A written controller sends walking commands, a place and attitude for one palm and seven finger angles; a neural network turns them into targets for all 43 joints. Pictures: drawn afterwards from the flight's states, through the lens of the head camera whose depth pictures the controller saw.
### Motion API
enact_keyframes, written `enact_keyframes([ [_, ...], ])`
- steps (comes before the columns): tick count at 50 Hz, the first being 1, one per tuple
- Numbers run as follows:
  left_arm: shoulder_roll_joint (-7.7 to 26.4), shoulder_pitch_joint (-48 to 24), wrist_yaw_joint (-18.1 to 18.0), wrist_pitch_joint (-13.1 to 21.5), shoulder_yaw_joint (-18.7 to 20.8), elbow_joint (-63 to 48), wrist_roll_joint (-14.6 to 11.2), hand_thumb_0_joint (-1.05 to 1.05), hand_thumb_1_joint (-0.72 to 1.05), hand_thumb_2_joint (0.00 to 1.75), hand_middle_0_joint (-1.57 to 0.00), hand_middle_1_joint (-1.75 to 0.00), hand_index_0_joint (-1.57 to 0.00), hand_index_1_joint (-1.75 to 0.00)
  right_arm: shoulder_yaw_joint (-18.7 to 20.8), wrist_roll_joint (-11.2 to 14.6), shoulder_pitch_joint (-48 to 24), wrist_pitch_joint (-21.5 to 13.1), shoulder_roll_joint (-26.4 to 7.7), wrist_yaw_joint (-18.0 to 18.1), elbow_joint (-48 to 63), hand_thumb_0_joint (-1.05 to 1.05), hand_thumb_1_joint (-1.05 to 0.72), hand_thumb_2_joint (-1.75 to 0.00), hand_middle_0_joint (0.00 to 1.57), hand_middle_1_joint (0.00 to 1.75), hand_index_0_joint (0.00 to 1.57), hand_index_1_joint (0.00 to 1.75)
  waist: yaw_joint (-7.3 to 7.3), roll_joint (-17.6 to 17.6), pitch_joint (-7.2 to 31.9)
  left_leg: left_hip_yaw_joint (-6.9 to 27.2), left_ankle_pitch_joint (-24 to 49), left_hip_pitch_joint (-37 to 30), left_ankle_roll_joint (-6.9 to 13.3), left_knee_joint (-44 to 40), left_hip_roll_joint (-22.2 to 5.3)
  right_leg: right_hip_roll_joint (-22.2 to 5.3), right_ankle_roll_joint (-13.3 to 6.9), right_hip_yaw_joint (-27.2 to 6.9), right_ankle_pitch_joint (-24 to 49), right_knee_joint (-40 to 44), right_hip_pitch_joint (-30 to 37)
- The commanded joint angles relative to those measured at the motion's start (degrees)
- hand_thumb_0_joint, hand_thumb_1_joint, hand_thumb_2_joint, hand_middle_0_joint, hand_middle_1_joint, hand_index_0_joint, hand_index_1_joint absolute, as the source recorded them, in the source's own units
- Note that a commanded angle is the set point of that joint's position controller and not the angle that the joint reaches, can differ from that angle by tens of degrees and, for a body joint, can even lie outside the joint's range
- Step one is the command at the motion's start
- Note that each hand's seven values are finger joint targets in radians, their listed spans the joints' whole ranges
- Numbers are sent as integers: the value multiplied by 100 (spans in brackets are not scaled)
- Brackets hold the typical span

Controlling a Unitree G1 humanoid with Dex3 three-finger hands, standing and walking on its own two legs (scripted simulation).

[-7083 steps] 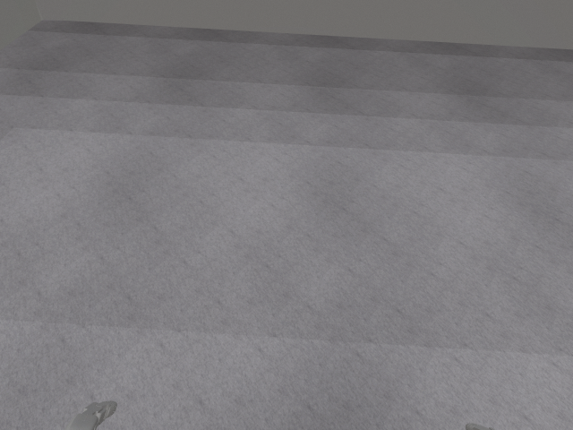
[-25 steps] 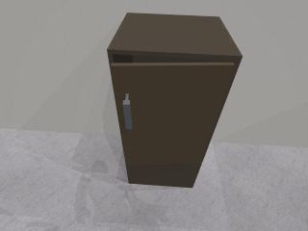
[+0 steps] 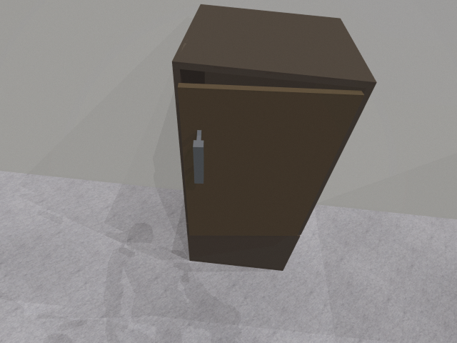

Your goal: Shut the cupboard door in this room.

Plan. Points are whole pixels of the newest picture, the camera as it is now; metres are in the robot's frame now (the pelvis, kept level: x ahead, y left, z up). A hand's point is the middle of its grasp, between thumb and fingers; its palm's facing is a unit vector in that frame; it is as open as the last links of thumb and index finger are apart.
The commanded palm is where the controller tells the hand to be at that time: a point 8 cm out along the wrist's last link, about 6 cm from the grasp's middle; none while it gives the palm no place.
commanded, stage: shuffle to correct the standing spot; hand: left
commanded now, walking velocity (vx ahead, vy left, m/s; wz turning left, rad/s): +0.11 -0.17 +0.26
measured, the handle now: (199, 156) +0.52 +0.10 +0.01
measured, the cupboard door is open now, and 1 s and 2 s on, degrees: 7 7 7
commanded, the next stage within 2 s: come to a stop and stand still in 0.66 s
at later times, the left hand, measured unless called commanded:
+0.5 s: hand out of the picture +0.00 +0.09 -0.19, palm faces +0.06 -0.99 -0.09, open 7.4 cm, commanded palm none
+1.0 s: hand out of the picture +0.10 +0.05 -0.19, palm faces +0.13 -0.98 -0.14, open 7.3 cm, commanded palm none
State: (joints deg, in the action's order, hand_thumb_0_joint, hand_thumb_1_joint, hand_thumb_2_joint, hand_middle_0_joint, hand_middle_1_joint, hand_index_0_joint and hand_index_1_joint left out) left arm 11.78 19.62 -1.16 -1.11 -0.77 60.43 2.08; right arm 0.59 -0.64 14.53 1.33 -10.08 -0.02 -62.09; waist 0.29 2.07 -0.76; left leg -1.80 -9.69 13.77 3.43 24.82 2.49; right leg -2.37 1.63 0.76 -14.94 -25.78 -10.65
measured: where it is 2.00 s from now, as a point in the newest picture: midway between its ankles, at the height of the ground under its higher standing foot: outside the picture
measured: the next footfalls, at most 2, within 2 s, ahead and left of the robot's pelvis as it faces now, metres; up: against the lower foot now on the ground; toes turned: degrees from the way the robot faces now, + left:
right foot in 0.62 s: +0.12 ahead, -0.19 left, +0.00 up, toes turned -3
left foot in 0.90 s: +0.15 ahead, -0.03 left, +0.00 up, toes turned +12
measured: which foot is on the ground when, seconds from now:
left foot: down 0.00-0.62, up 0.64-0.88, down 0.90-1.00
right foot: down 0.00-0.44, up 0.46-0.60, down 0.62-1.00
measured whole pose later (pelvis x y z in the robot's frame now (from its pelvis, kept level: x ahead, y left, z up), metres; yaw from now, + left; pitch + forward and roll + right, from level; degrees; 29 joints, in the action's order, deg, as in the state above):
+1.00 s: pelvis +0.10 -0.11 -0.01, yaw +4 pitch -2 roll -1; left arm 8.4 16.3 -2.5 -1.8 1.2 60.0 1.1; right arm 1.5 -0.4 11.1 0.3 -7.7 2.8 -61.4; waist -1.2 2.4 -3.2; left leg -8.3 -16.4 12.8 4.0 31.2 -0.6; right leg 1.6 -3.1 8.6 -17.6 -28.0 -8.2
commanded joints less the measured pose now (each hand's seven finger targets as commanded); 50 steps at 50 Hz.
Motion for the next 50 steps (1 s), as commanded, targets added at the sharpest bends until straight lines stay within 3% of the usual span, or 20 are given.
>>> enact_keyframes([
  [1,289,496,-13,43,120,-175,-8,0,90,90,-20,-30,-20,-30,290,-29,26,-83,-999,132,288,0,-90,-90,20,30,20,30,-46,-578,-477,1545,-2449,539,72,-1349,-1191,5,-129,149,-358,57,-164],
  [8,228,768,-6,39,202,-160,-15,0,90,90,-20,-30,-20,-30,351,-35,181,-92,-778,184,272,0,-90,-90,20,30,20,30,-77,-415,-494,1311,-1988,799,75,-832,-1015,-122,-213,41,-381,282,23],
  [13,333,993,-57,68,267,-109,-58,0,90,90,-20,-30,-20,-30,208,-39,255,-117,-229,213,278,0,-90,-90,20,30,20,30,-99,867,-388,10,-944,891,-162,935,-319,-790,-713,-921,-786,1097,-3],
  [15,248,896,-53,82,257,-115,-60,0,90,90,-20,-30,-20,-30,202,-52,239,-141,-177,222,242,0,-90,-90,20,30,20,30,-38,723,-410,-140,-904,765,-198,1251,-377,-903,-935,-905,-42,965,-122],
  [17,189,831,-39,69,254,-105,-58,0,90,90,-20,-30,-20,-30,189,-52,373,-184,-130,218,142,0,-90,-90,20,30,20,30,45,239,-307,-155,-456,358,-186,849,-542,-696,-870,-520,704,481,-144],
  [19,30,827,-13,36,242,-113,-68,0,90,90,-20,-30,-20,-30,225,-50,616,-220,-348,262,-10,0,-90,-90,20,30,20,30,110,-461,-272,341,538,-278,-20,350,-1050,-225,-564,-19,843,-180,-541],
  [21,-61,764,8,29,255,-175,-44,0,90,90,-20,-30,-20,-30,348,-77,964,-208,-795,363,-136,0,-90,-90,20,30,20,30,187,-1642,-224,1637,1528,-851,466,-256,-1993,159,-234,512,-179,-1191,-1194],
  [22,-11,538,14,9,260,-282,-21,0,90,90,-20,-30,-20,-30,386,-95,1126,-207,-878,394,-176,0,-90,-90,20,30,20,30,278,-1704,-368,2013,2201,-1079,754,-414,-2329,182,-225,384,-1208,-1740,-1649],
  [24,-7,148,47,-29,324,-469,-26,0,90,90,-20,-30,-20,-30,395,-132,1125,-218,-925,427,-129,0,-90,-90,20,30,20,30,316,-1281,-509,2042,2671,-855,921,-453,-2542,19,-246,57,-1748,-2241,-1844],
  [27,-153,315,147,-33,374,-472,-55,0,90,90,-20,-30,-20,-30,413,-150,441,-220,-941,431,76,0,-90,-90,20,30,20,30,-4,-1060,-319,1331,2020,-254,551,-233,-2098,-10,-204,206,-1093,-1270,-936],
  [29,-121,889,163,-5,414,-241,-54,0,90,90,-20,-30,-20,-30,443,-99,117,-176,-904,393,187,0,-90,-90,20,30,20,30,-296,-599,112,638,693,443,30,455,-1438,126,-126,481,526,86,442],
  [30,197,1052,112,12,468,-174,-25,0,90,90,-20,-30,-20,-30,421,-36,165,-153,-638,356,231,0,-90,-90,20,30,20,30,-358,244,182,128,-637,1078,-215,1105,-886,-410,-215,-57,755,529,1020],
  [31,576,998,54,4,516,-198,1,0,90,90,-20,-30,-20,-30,349,-27,110,-116,-267,322,380,0,-90,-90,20,30,20,30,-365,1507,9,-488,-2153,1623,-421,2069,-324,-1311,-636,-1101,810,1001,941],
  [32,595,859,29,-5,497,-265,-20,0,90,90,-20,-30,-20,-30,334,-38,-45,-48,-237,320,477,0,-90,-90,20,30,20,30,-416,1145,-15,-281,-2676,1467,-366,2832,-445,-1648,-1129,-1315,578,1170,522],
  [33,568,599,-1,-22,534,-377,17,0,90,90,-20,-30,-20,-30,360,-48,-65,-47,-224,314,466,0,-90,-90,20,30,20,30,-341,853,-220,-242,-2498,1664,-328,3346,-508,-1525,-1336,-1144,537,1097,359],
  [37,350,-9,-70,-47,464,-586,52,0,90,90,-20,-30,-20,-30,340,-57,-16,-19,-106,273,361,0,-90,-90,20,30,20,30,-127,288,-476,-324,-2215,1443,-397,3248,-613,-1200,-1515,-475,2365,654,51],
  [41,378,-67,-93,-12,412,-599,-26,0,90,90,-20,-30,-20,-30,221,-40,292,-46,38,261,319,0,-90,-90,20,30,20,30,2,141,9,-407,-1264,539,-418,1556,-525,-1070,-1355,-378,2723,281,131],
  [43,283,-137,-101,40,371,-544,-140,0,90,90,-20,-30,-20,-30,162,-18,618,-113,28,242,158,0,-90,-90,20,30,20,30,133,-101,252,-285,302,-441,-388,8,-606,-791,-902,-85,2390,-184,54],
  [45,-70,258,-101,80,290,-453,-191,0,90,90,-20,-30,-20,-30,189,-27,279,-208,-423,277,237,0,-90,-90,20,30,20,30,-144,-951,403,783,2488,-762,107,-143,-1591,-375,-300,44,1409,-196,-79],
  [50,13,222,-164,70,219,-165,-136,0,90,90,-20,-30,-20,-30,120,25,-178,-157,-227,286,242,0,-90,-90,20,30,20,30,-177,-723,-268,465,1859,-237,27,-248,-1223,-457,-268,-107,1546,310,301],
])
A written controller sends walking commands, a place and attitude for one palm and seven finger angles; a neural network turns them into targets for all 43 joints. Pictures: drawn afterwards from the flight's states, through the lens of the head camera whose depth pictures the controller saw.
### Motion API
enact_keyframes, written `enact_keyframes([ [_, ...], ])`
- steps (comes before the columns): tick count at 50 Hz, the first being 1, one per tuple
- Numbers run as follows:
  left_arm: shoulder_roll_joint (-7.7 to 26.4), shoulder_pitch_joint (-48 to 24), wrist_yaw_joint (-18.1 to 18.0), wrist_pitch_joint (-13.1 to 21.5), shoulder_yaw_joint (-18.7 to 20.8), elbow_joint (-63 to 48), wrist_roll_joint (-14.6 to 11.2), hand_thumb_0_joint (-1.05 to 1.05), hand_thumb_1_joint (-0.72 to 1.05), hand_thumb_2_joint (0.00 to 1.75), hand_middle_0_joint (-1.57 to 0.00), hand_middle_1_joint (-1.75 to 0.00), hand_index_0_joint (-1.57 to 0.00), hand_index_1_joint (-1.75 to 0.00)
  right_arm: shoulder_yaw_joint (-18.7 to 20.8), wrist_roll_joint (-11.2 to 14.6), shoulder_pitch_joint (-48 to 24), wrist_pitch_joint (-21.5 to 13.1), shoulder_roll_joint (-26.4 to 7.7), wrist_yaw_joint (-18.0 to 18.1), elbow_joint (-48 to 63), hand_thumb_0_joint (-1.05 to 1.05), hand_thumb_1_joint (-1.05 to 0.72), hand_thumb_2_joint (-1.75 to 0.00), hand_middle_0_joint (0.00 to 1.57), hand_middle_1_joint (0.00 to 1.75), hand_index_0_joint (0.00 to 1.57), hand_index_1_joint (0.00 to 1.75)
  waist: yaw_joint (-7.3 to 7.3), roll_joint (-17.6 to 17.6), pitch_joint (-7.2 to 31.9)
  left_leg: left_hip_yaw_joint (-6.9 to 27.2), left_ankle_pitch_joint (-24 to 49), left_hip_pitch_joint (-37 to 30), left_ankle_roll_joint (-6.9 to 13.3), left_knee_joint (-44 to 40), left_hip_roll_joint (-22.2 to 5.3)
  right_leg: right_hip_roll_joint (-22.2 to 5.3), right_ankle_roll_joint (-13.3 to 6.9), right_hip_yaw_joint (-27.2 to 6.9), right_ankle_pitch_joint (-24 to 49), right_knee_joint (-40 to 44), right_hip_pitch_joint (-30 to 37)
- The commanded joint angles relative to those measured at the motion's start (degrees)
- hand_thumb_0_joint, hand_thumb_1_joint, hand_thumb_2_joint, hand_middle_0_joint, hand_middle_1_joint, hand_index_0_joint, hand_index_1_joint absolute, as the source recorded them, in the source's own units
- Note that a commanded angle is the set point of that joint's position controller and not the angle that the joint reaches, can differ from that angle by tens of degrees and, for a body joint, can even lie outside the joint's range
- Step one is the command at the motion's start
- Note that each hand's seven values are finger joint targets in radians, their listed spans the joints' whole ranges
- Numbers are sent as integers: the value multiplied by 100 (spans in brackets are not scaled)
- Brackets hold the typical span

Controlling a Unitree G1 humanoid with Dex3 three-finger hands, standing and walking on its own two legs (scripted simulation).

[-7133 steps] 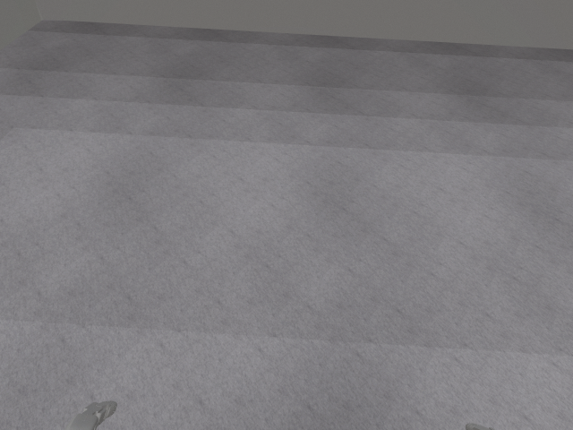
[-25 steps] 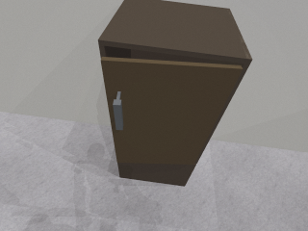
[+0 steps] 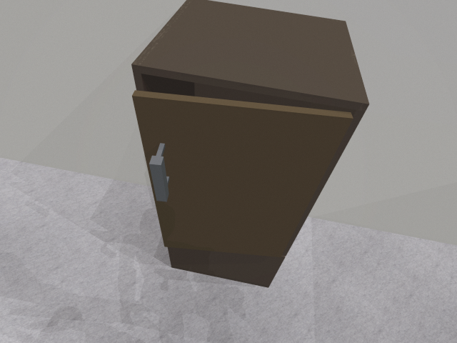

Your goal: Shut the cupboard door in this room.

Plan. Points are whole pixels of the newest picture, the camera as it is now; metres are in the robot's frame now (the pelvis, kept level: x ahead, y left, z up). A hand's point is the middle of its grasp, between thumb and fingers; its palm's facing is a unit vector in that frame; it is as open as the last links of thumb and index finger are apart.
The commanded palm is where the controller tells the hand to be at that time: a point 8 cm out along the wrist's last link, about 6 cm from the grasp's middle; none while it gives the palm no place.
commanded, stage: come to a stop and stand still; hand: left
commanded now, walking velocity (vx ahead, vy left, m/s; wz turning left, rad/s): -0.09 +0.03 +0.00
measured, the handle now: (162, 172) +0.44 +0.18 +0.01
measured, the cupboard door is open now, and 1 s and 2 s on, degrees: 7 7 7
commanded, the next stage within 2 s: none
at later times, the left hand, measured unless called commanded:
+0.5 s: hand out of the picture -0.01 +0.18 -0.19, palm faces +0.06 -0.98 -0.19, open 7.4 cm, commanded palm none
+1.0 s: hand out of the picture -0.12 +0.18 -0.18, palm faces +0.06 -0.99 -0.12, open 7.4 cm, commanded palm none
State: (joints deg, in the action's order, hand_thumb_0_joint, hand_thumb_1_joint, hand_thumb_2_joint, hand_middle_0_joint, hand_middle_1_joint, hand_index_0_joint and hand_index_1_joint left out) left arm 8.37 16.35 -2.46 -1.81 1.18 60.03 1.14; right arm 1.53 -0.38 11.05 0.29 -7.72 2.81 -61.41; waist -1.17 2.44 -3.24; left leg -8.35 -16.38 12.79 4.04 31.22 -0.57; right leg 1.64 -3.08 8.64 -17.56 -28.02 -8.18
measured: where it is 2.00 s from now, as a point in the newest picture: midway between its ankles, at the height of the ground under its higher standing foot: outside the picture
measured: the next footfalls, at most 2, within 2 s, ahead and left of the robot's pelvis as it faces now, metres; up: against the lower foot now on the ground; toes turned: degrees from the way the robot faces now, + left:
left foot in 1.90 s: -0.03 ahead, +0.23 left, +0.00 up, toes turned -3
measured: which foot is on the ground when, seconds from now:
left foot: down 0.00-1.00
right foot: down 0.00-1.00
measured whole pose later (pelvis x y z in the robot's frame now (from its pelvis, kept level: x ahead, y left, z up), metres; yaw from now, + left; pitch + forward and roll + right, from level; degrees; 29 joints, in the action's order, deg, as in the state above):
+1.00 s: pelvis -0.06 +0.05 +0.00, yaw +0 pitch -1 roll -2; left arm 5.6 25.8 -2.6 -1.2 -0.2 60.1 1.8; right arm 0.8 -0.7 18.4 1.4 -7.0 1.3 -61.2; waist -0.4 0.5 -0.5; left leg -9.4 -9.0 16.8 7.4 25.8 2.6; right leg -0.9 -0.8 7.2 -12.2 -26.9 -14.0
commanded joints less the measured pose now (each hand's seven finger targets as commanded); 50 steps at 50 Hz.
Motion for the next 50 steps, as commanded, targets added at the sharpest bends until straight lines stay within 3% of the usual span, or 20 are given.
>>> enact_keyframes([
  [1,358,585,-40,152,20,-92,-37,0,90,90,-20,-30,-20,-30,29,-4,206,-37,-467,-3,157,0,-90,-90,20,30,20,30,-9,-599,7,1044,2332,-218,-80,-835,-858,-928,169,-956,1973,613,31],
  [2,357,618,-42,180,7,-47,-24,0,90,90,-20,-30,-20,-30,34,-1,264,-43,-440,-7,134,0,-90,-90,20,30,20,30,24,-439,198,969,2383,-436,-108,-805,-826,-993,143,-969,2278,651,86],
  [6,316,545,-33,212,-33,-52,-25,0,90,90,-20,-30,-20,-30,23,-6,266,10,-457,-62,103,0,-90,-90,20,30,20,30,106,-39,181,948,1068,-477,-158,-1081,-732,-1027,109,-1072,1415,949,-137],
  [7,1021,592,-106,325,-114,-415,135,0,90,90,-20,-30,-20,-30,18,-55,393,-158,-859,-80,689,0,-90,-90,20,30,20,30,238,-39,-266,1216,2514,-422,-244,-900,-326,-861,191,-1091,2666,463,-386],
  [8,664,516,-113,276,-5,-444,72,0,90,90,-20,-30,-20,-30,121,-74,587,-279,-897,-45,681,0,-90,-90,20,30,20,30,246,-526,755,1159,3397,-800,-254,-487,-742,-966,69,-850,1992,-33,-200],
  [9,475,570,-121,256,-25,-424,40,0,90,90,-20,-30,-20,-30,109,-83,592,-266,-789,-7,578,0,-90,-90,20,30,20,30,187,-637,1206,1229,3684,-1110,-174,-391,-863,-834,-14,-836,1611,-22,-260],
  [10,466,639,-108,246,-71,-478,9,0,90,90,-20,-30,-20,-30,77,-65,587,-237,-809,1,645,0,-90,-90,20,30,20,30,153,-580,1216,1261,3334,-1102,-66,-372,-884,-811,-24,-825,1342,100,-308],
  [13,448,665,-53,240,-68,-502,26,0,90,90,-20,-30,-20,-30,33,-65,459,-120,-661,-47,808,0,-90,-90,20,30,20,30,147,228,456,1018,1054,-170,-41,-324,-577,-1063,-109,-1144,1297,515,-407],
  [14,494,536,-45,227,-62,-555,21,0,90,90,-20,-30,-20,-30,30,-67,536,-54,-625,-67,806,0,-90,-90,20,30,20,30,230,345,119,935,320,42,-99,-335,-441,-1189,-214,-1278,562,724,-681],
  [16,610,336,-45,211,-30,-685,17,0,90,90,-20,-30,-20,-30,27,-86,678,45,-601,-119,751,0,-90,-90,20,30,20,30,309,372,-367,810,-165,50,-195,53,-277,-1335,-373,-1510,-1102,1260,-1553],
  [19,753,78,-84,152,59,-840,23,0,90,90,-20,-30,-20,-30,45,-111,1039,128,-516,-165,623,0,-90,-90,20,30,20,30,399,314,-550,543,-326,-181,-228,714,-191,-1511,-454,-1531,-1969,1613,-2265],
  [21,832,-69,-91,106,106,-929,30,0,90,90,-20,-30,-20,-30,61,-108,1236,143,-468,-174,578,0,-90,-90,20,30,20,30,434,146,-618,465,-385,-254,-232,787,-202,-1507,-468,-1427,-1954,1584,-2464],
  [23,778,10,-75,81,99,-922,19,0,90,90,-20,-30,-20,-30,10,-116,1346,99,-393,-184,550,0,-90,-90,20,30,20,30,374,-295,-748,653,-465,-38,-167,192,-275,-1250,-372,-1208,-1738,1190,-2338],
  [25,678,237,-51,59,83,-894,3,0,90,90,-20,-30,-20,-30,-8,-133,1251,62,-475,-177,614,0,-90,-90,20,30,20,30,214,-820,-921,1210,-1053,761,-39,-735,-523,-846,-190,-974,-1497,715,-1833],
  [27,545,544,-28,42,68,-828,7,0,90,90,-20,-30,-20,-30,-3,-144,1046,8,-656,-143,692,0,-90,-90,20,30,20,30,-6,-1368,-917,2077,-2165,1700,140,-1897,-938,-470,9,-569,-791,48,-855],
  [28,464,727,-9,35,66,-725,18,0,90,90,-20,-30,-20,-30,6,-136,905,-9,-725,-124,696,0,-90,-90,20,30,20,30,-125,-1325,-701,2223,-2452,1951,204,-2181,-1074,-404,58,-491,-497,-255,-361],
  [30,346,960,20,27,46,-591,24,0,90,90,-20,-30,-20,-30,27,-112,799,-20,-774,-103,712,0,-90,-90,20,30,20,30,-220,-891,-347,2114,-2231,1887,206,-2243,-1095,-400,75,-480,-225,-427,20],
  [34,293,945,15,102,31,-548,8,0,90,90,-20,-30,-20,-30,39,-85,1029,-44,-653,-108,546,0,-90,-90,20,30,20,30,-79,-85,114,1699,-1418,1050,63,-1852,-904,-556,29,-630,-24,268,-84],
  [41,274,1055,-47,154,-1,-432,28,0,90,90,-20,-30,-20,-30,34,-72,1209,55,-417,-151,303,0,-90,-90,20,30,20,30,142,-134,-247,1240,-1149,618,-65,-1421,-571,-804,-55,-1037,-910,880,-1059],
  [50,37,1492,-70,154,-57,-127,67,0,90,90,-20,-30,-20,-30,38,-34,1026,20,-456,-121,182,0,-90,-90,20,30,20,30,86,-418,-354,1566,-1579,712,-91,-2017,-799,-550,99,-737,-264,470,-900],
])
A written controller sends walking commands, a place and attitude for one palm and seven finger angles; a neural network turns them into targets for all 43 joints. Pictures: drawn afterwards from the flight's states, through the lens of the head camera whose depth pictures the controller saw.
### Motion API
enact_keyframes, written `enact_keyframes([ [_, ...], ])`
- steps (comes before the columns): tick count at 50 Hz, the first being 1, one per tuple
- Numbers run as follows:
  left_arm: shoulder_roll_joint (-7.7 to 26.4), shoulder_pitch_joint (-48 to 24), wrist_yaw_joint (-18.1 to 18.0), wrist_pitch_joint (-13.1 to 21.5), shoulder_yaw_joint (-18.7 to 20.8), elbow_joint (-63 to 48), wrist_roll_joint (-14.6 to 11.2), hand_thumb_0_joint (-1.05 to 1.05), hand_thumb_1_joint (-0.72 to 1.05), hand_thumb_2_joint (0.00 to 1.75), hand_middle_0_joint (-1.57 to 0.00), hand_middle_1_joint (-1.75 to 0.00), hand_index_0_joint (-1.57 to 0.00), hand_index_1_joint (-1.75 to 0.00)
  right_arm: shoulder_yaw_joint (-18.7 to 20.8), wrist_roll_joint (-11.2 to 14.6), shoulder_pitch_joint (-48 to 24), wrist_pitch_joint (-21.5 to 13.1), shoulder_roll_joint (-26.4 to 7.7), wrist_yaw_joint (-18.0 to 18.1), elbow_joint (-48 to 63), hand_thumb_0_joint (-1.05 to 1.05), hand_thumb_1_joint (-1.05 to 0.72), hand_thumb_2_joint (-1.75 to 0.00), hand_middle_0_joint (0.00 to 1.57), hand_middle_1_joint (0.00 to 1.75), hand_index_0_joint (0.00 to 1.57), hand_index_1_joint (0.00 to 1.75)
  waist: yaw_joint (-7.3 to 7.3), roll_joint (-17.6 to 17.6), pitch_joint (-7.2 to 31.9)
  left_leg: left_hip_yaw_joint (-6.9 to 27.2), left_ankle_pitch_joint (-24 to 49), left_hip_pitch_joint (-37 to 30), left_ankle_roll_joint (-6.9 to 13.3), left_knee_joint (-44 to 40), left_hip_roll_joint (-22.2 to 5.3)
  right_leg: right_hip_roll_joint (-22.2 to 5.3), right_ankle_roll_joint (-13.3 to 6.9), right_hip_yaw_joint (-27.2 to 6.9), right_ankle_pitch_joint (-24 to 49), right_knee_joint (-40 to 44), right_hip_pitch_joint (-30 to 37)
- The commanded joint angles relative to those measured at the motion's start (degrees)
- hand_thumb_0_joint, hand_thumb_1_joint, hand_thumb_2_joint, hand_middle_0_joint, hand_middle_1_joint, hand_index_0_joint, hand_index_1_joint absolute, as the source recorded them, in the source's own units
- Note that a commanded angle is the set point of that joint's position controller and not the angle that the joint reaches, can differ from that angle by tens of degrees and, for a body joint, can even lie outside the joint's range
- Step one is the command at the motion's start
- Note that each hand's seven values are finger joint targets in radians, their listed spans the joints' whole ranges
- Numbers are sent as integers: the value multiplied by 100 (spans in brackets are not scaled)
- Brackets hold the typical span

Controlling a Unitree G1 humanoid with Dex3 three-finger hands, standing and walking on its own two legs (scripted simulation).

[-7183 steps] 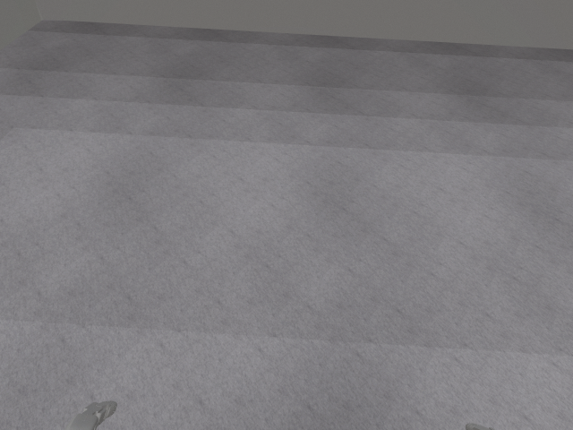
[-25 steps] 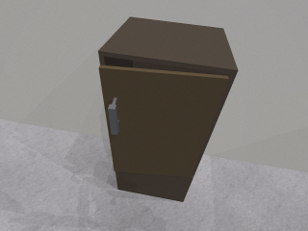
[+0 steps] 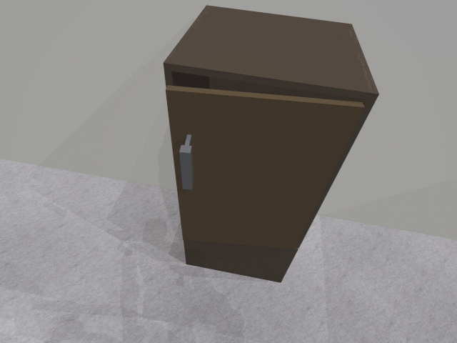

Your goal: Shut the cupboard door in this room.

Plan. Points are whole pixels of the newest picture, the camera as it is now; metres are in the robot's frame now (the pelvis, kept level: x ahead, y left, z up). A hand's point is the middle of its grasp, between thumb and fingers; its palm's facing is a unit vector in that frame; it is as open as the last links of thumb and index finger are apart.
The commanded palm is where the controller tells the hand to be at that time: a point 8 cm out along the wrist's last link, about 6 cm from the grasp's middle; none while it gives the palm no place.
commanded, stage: come to a stop and stand still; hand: left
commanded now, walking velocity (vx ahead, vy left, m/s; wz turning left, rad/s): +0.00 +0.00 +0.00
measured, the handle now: (188, 162) +0.50 +0.13 +0.01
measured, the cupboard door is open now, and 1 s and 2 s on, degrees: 7 7 7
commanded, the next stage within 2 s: none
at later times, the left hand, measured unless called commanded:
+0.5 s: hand out of the picture -0.08 +0.18 -0.17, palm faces +0.08 -0.99 -0.15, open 7.4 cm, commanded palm none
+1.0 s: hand out of the picture -0.01 +0.30 -0.23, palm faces +0.01 -0.99 -0.16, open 7.4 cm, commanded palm none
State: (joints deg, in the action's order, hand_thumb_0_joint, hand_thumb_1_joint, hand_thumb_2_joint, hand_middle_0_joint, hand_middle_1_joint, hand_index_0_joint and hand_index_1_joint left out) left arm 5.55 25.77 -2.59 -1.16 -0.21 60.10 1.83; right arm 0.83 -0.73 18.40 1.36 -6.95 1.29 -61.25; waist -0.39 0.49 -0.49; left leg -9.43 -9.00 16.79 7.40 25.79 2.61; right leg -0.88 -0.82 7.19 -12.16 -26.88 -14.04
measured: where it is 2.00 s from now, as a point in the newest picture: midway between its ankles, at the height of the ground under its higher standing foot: outside the picture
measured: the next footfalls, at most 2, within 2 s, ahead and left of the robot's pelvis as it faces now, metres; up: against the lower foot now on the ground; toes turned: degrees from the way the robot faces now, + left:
left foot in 0.90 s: +0.03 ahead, +0.19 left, +0.00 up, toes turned -3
right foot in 1.48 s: -0.03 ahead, +0.00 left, +0.00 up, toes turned -5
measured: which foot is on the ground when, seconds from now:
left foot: down 0.00-0.78, up 0.80-0.88, down 0.90-1.00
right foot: down 0.00-0.90, up 0.92-1.00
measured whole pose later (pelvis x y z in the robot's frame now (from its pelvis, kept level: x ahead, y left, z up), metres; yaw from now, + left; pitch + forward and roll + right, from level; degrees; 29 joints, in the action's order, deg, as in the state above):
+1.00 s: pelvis -0.03 +0.12 -0.03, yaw -2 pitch -3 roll -1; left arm 11.8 15.3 -2.7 -4.4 4.1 59.5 1.8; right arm 2.0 -1.1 18.6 0.4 -7.0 2.2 -60.1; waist 0.5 5.8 -4.7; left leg -0.5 -24.4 19.7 4.2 46.5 3.4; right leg -3.3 1.5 -5.0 -25.0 -57.9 -28.3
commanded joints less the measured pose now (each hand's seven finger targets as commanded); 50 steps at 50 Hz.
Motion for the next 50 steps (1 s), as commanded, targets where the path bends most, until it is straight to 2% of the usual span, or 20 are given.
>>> enact_keyframes([
  [1,307,639,-56,80,84,-92,0,0,90,90,-20,-30,-20,-30,118,6,248,-91,-567,36,169,0,-90,-90,20,30,20,30,-23,-258,-560,1709,-2372,338,-439,-1569,-1151,-274,-116,-546,-728,282,-192],
  [11,228,938,-94,40,92,198,6,0,90,90,-20,-30,-20,-30,149,50,33,-100,-641,74,54,0,-90,-90,20,30,20,30,-84,-144,-675,1742,-2152,62,-804,-1963,-1175,-269,-52,-512,-403,170,-64],
  [27,379,1091,-135,121,159,393,-37,0,90,90,-20,-30,-20,-30,178,121,-93,-30,-531,78,-75,0,-90,-90,20,30,20,30,-142,176,-633,1254,-985,-676,-1435,-1660,-716,-452,-122,-568,-521,735,-167],
  [31,400,360,-148,90,167,220,-65,0,90,90,-20,-30,-20,-30,165,120,267,37,-379,58,-183,0,-90,-90,20,30,20,30,198,712,-599,1326,-1402,-1277,-1045,-660,-703,-836,-240,-1057,-1514,772,-1472],
  [32,386,211,-155,65,169,156,-62,0,90,90,-20,-30,-20,-30,169,104,407,40,-378,62,-214,0,-90,-90,20,30,20,30,270,505,-582,1528,-1580,-1308,-999,-793,-811,-746,-203,-992,-1510,548,-1638],
  [34,286,607,-126,-2,185,212,-37,0,90,90,-20,-30,-20,-30,203,51,219,5,-548,77,-127,0,-90,-90,20,30,20,30,19,-359,-788,1952,-2247,-366,-1215,-2014,-1131,-197,24,-359,-981,-97,-783],
  [36,422,1880,-116,-77,351,578,-3,0,90,90,-20,-30,-20,-30,285,56,-661,54,-796,85,144,0,-90,-90,20,30,20,30,-674,-898,-821,1318,-1759,905,-2080,-2568,-793,26,16,200,-877,-116,1027],
  [37,589,2532,-138,-68,468,768,1,0,90,90,-20,-30,-20,-30,321,88,-1045,98,-829,90,271,0,-90,-90,20,30,20,30,-1059,-622,-877,830,-1222,1399,-2672,-1870,-227,-67,-120,205,-856,426,1792],
  [38,740,2601,-211,-34,564,819,-43,0,90,90,-20,-30,-20,-30,369,217,-1274,199,-681,114,295,0,-90,-90,20,30,20,30,-1211,945,-1056,437,-1125,1123,-2938,778,539,-1039,-625,-753,-1103,1362,1119],
  [39,924,753,-292,-35,557,255,-80,0,90,90,-20,-30,-20,-30,477,286,-461,252,-474,95,200,0,-90,-90,20,30,20,30,-269,2785,-544,1991,-2352,-91,-1606,4717,-390,-2905,-1316,-3116,-2425,1762,-1582],
  [40,870,-1524,-342,89,470,-457,11,0,90,90,-20,-30,-20,-30,602,135,564,236,-685,-9,147,0,-90,-90,20,30,20,30,789,1898,-361,2672,-2227,-923,-949,5487,-702,-2694,-1144,-2309,-1314,1482,-3108],
  [41,1236,-2646,-347,223,562,-866,31,0,90,90,-20,-30,-20,-30,579,164,1291,171,-491,-46,-45,0,-90,-90,20,30,20,30,1181,1827,-276,2670,-2424,-1705,175,4862,-893,-2443,-845,-1761,-1153,1374,-3447],
  [42,1298,-2878,-276,199,531,-1008,68,0,90,90,-20,-30,-20,-30,483,152,1639,40,-430,-119,-98,0,-90,-90,20,30,20,30,1430,872,-436,2146,-2207,-1442,-434,2939,-889,-1838,-378,-1351,-1282,565,-2818],
  [43,1146,-2164,-201,83,482,-893,75,0,90,90,-20,-30,-20,-30,345,92,1731,-38,-296,-181,-227,0,-90,-90,20,30,20,30,1086,-176,-528,1416,-1680,-956,-648,880,-554,-1190,-37,-790,-1346,-696,-2074],
  [44,752,-1293,-157,-62,436,-604,-6,0,90,90,-20,-30,-20,-30,264,29,1370,-55,-312,-76,-223,0,-90,-90,20,30,20,30,716,-1559,-933,1112,-1575,-567,-955,134,-186,-540,7,-545,-1933,-1814,-2290],
  [45,547,-707,-117,-141,410,-482,-65,0,90,90,-20,-30,-20,-30,224,-21,1068,-121,-523,8,-22,0,-90,-90,20,30,20,30,412,-2824,-1143,2659,-2022,331,-817,-720,-790,-13,169,-643,-2248,-2829,-2250],
  [46,563,-615,-86,-167,412,-590,-107,0,90,90,-20,-30,-20,-30,258,-63,599,-158,-918,105,314,0,-90,-90,20,30,20,30,167,-2956,-1216,3911,-2253,1412,-203,-1597,-1558,100,207,-1076,-2094,-3521,-1901],
  [47,702,-521,-3,-135,468,-789,-80,0,90,90,-20,-30,-20,-30,266,-92,-77,-183,-1158,165,665,0,-90,-90,20,30,20,30,-186,-1873,-1202,3997,-2762,2136,291,-1687,-1890,-214,163,-1258,-1619,-3658,-1341],
  [48,799,-760,-6,-208,493,-534,9,0,90,90,-20,-30,-20,-30,243,-129,-276,-241,-1180,179,626,0,-90,-90,20,30,20,30,-85,-1677,-882,4467,-3371,1816,-118,-1945,-1627,-5,160,-1406,-1306,-4050,-1390],
  [50,814,-685,36,-196,507,-433,-13,0,90,90,-20,-30,-20,-30,195,-115,-296,-256,-1012,227,619,0,-90,-90,20,30,20,30,-164,-593,-979,4174,-2838,1217,-369,-1699,-1612,-126,204,-1526,-729,-4110,-1758],
])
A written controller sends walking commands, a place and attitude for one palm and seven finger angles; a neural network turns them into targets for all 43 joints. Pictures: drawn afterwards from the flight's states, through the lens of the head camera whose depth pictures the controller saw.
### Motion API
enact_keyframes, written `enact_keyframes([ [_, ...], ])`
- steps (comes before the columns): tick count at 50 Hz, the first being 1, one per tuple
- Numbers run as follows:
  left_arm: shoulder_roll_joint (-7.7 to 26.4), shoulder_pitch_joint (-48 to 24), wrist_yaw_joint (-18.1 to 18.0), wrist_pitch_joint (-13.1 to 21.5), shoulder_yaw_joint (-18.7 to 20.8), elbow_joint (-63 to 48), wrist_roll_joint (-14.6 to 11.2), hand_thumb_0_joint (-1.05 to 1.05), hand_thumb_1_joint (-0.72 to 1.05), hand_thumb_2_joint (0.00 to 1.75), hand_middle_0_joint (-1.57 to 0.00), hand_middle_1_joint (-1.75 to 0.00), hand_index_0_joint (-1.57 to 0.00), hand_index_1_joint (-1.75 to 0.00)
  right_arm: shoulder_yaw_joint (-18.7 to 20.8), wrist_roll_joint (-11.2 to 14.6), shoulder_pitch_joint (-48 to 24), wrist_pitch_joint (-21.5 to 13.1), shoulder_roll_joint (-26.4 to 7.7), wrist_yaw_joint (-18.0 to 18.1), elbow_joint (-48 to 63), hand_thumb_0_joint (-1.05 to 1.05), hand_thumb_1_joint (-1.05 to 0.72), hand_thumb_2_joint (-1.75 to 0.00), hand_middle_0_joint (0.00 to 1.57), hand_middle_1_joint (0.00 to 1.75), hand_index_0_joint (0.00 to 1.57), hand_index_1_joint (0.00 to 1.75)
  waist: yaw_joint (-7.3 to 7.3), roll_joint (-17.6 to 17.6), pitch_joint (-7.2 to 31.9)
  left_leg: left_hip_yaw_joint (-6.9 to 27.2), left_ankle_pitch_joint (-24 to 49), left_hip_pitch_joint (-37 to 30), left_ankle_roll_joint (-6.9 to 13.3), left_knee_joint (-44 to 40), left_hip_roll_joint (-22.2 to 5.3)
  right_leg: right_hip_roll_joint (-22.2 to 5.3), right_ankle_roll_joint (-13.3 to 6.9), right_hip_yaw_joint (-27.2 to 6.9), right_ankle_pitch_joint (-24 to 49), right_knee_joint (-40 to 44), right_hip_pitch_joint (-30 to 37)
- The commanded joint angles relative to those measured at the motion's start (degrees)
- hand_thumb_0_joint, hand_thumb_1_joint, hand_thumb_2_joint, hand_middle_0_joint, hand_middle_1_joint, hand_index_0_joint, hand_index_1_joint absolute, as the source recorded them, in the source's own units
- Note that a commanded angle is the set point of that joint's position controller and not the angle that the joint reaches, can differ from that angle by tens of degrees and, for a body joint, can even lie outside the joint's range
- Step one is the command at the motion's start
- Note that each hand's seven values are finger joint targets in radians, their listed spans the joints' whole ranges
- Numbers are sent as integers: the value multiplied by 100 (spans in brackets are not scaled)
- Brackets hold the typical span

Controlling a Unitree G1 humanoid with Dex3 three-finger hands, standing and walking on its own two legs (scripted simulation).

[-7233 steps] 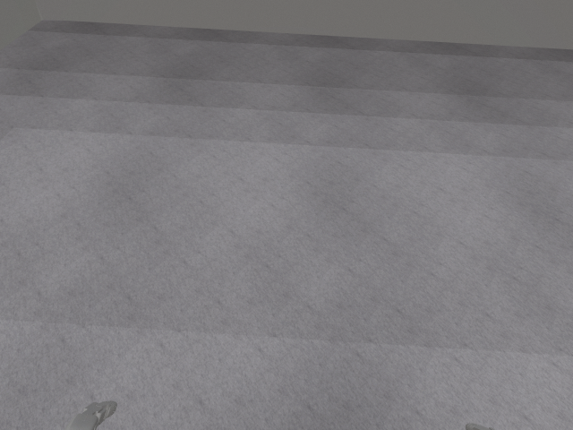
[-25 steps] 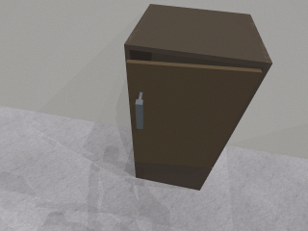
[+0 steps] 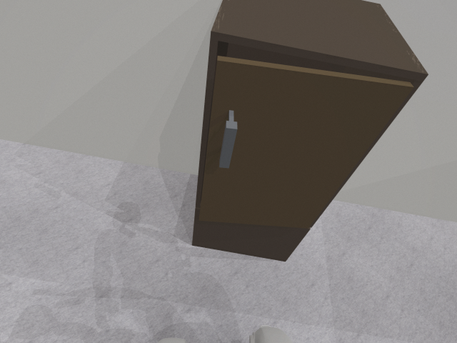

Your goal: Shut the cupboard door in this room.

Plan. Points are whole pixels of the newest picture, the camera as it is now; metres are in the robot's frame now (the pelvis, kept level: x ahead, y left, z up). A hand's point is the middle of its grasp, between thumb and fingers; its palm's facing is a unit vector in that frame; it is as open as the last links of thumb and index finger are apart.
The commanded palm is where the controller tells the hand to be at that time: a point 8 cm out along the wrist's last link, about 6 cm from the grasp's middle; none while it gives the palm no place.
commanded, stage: come to a stop and stand still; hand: left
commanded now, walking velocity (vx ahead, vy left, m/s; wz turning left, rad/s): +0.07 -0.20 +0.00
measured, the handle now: (227, 139) +0.52 +0.03 +0.04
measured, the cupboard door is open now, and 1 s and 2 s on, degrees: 7 7 7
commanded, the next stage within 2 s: look again from close up in 1.32 s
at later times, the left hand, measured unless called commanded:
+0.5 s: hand out of the picture +0.13 +0.13 -0.13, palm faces -0.06 -0.99 -0.15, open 7.4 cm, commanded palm none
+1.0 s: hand out of the picture -0.01 +0.20 -0.16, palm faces +0.07 -0.97 -0.21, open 7.4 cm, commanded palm none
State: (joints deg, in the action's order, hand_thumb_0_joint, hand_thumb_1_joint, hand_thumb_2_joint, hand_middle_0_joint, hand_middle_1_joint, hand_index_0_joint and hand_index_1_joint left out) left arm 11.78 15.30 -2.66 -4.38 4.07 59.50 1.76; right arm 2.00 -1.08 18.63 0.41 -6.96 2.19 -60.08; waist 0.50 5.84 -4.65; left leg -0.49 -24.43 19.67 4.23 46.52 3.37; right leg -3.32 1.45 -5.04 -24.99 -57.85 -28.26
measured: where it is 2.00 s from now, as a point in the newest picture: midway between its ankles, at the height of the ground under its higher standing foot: outside the picture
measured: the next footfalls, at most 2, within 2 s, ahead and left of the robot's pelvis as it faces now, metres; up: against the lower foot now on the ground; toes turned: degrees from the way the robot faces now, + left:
right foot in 0.48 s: +0.00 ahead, -0.12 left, +0.00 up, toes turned -3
left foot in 0.92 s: +0.06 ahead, +0.10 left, +0.00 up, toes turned +3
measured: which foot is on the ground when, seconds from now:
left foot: down 0.00-0.66, up 0.68-0.90, down 0.92-1.00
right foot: up 0.00-0.46, down 0.48-1.00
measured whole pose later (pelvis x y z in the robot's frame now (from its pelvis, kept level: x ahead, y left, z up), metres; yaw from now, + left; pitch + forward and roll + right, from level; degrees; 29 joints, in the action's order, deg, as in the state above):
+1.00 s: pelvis +0.00 +0.01 +0.03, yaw +0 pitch -2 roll +1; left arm 12.6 16.7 -2.1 -3.2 2.4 58.4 1.4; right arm 2.3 -0.7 8.6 1.1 -11.0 0.7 -57.1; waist -2.6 4.2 -5.5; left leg -3.9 -14.1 14.9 2.4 30.8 1.2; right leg -4.6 1.5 0.5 -26.3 -39.5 -14.4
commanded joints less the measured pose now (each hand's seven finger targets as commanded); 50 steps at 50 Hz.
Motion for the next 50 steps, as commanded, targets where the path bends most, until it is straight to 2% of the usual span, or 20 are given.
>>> enact_keyframes([
  [1,155,395,59,158,32,-344,-36,0,90,90,-20,-30,-20,-30,75,-72,-263,-188,-984,145,445,0,-90,-90,20,30,20,30,-263,-795,-392,2948,-697,382,8,-3629,-1675,87,7,-253,683,-786,-401],
  [2,153,291,86,187,5,-364,-41,0,90,90,-20,-30,-20,-30,82,-59,-77,-223,-925,171,379,0,-90,-90,20,30,20,30,-195,-528,-233,2771,85,-97,80,-3519,-1684,95,21,-201,741,-539,-439],
  [9,159,-420,142,195,-141,-746,-102,0,90,90,-20,-30,-20,-30,80,-82,1029,-194,-857,275,-107,0,-90,-90,20,30,20,30,243,-1007,620,1830,5218,-2644,151,-2748,-1922,341,63,127,166,905,-327],
  [12,130,-599,153,196,-185,-836,-101,0,90,90,-20,-30,-20,-30,111,-54,1128,-134,-902,246,-154,0,-90,-90,20,30,20,30,326,-1204,736,1523,6133,-2869,122,-2546,-1836,406,43,359,74,1308,-42],
  [18,111,-722,150,244,-201,-857,-142,0,90,90,-20,-30,-20,-30,115,-35,615,-96,-866,104,-51,0,-90,-90,20,30,20,30,199,-1552,615,1205,5137,-1851,253,-2765,-1585,314,-48,552,329,2076,1051],
  [21,128,-401,114,330,-174,-690,-161,0,90,90,-20,-30,-20,-30,129,13,405,-97,-847,48,-70,0,-90,-90,20,30,20,30,10,-1312,721,1108,3984,-1350,126,-2619,-1391,257,-73,659,1251,3293,1970],
  [23,395,-98,47,428,-160,-531,-150,0,90,90,-20,-30,-20,-30,79,88,334,-119,-562,-7,-74,0,-90,-90,20,30,20,30,-87,-619,714,783,2239,-472,-252,-2217,-1013,-354,-203,68,2375,3888,2932],
  [24,534,-96,14,469,-164,-481,-144,0,90,90,-20,-30,-20,-30,7,113,260,-95,-337,-18,-29,0,-90,-90,20,30,20,30,-34,-11,561,431,906,-32,-423,-2204,-652,-967,-464,-504,2874,3859,2856],
  [25,659,-148,21,486,-181,-493,-144,0,90,90,-20,-30,-20,-30,-13,90,274,-55,-324,-23,-15,0,-90,-90,20,30,20,30,23,67,415,305,507,-169,-466,-2241,-497,-1274,-685,-629,2609,3902,2344],
  [26,634,-299,27,480,-223,-527,-135,0,90,90,-20,-30,-20,-30,-9,77,306,-35,-319,-54,-73,0,-90,-90,20,30,20,30,97,-230,300,329,725,-559,-455,-2327,-456,-1221,-686,-538,1893,3934,1825],
  [28,498,-281,18,547,-207,-489,-154,0,90,90,-20,-30,-20,-30,-50,30,218,-4,-364,-58,-195,0,-90,-90,20,30,20,30,38,118,345,260,1343,-653,-493,-2287,-481,-820,-642,-507,2373,3898,1951],
  [32,663,-19,-35,545,-113,-486,-135,0,90,90,-20,-30,-20,-30,9,57,35,54,-544,-62,-92,0,-90,-90,20,30,20,30,-102,60,332,110,1120,-329,-550,-1944,-458,-1197,-731,-672,3560,3776,2340],
  [36,783,245,-76,530,-37,-467,-72,0,90,90,-20,-30,-20,-30,104,43,-348,170,-681,-62,147,0,-90,-90,20,30,20,30,-261,392,200,72,0,280,-605,-816,-449,-1626,-1123,-986,4606,3762,2536],
  [39,881,271,-114,482,39,-522,-24,0,90,90,-20,-30,-20,-30,142,53,-510,216,-698,-103,331,0,-90,-90,20,30,20,30,-256,363,157,100,-141,472,-611,-314,-456,-1663,-1301,-803,5033,3592,2528],
  [43,920,-176,-39,398,34,-681,-15,0,90,90,-20,-30,-20,-30,139,88,-186,139,-579,-149,320,0,-90,-90,20,30,20,30,55,293,313,-191,1112,-959,-583,-1839,-314,-1144,-803,-210,3424,3277,1504],
  [44,824,-173,-7,368,18,-700,-34,0,90,90,-20,-30,-20,-30,136,74,-65,84,-677,-145,273,0,-90,-90,20,30,20,30,106,92,349,-186,1600,-1435,-548,-2205,-372,-849,-600,-18,2734,3023,1169],
  [45,636,-44,24,327,-26,-718,-53,0,90,90,-20,-30,-20,-30,177,45,-73,35,-939,-128,312,0,-90,-90,20,30,20,30,81,-643,485,253,1956,-1780,-388,-2349,-789,-487,-375,221,1704,2614,793],
  [46,396,138,42,299,-72,-720,-70,0,90,90,-20,-30,-20,-30,228,7,-181,13,-1290,-118,419,0,-90,-90,20,30,20,30,6,-1595,553,1223,2252,-1572,27,-2673,-1608,-41,-101,676,329,2209,625],
  [47,294,191,38,279,-110,-679,-64,0,90,90,-20,-30,-20,-30,240,7,-378,42,-1404,-123,516,0,-90,-90,20,30,20,30,-23,-1737,478,1475,1812,-816,418,-3118,-2018,44,-21,742,-562,1574,1053],
  [50,195,364,94,238,-211,-371,-41,0,90,90,-20,-30,-20,-30,90,-15,-954,-30,-1192,-90,552,0,-90,-90,20,30,20,30,-160,-1258,116,1468,324,-161,469,-3653,-1813,-112,-70,521,-253,1298,1357],
])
